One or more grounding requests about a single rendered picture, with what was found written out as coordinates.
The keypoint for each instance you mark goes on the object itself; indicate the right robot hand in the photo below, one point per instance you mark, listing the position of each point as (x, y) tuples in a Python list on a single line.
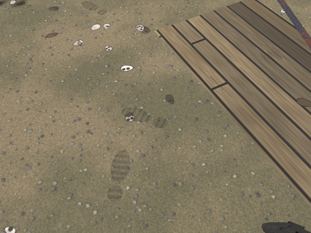
[(283, 227)]

